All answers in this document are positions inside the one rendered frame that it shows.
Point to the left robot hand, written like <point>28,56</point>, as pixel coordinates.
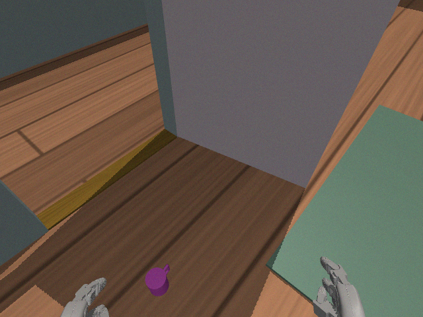
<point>85,297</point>

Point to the mug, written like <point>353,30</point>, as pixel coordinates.
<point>156,280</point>

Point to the right robot hand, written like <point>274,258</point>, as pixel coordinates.
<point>345,296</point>

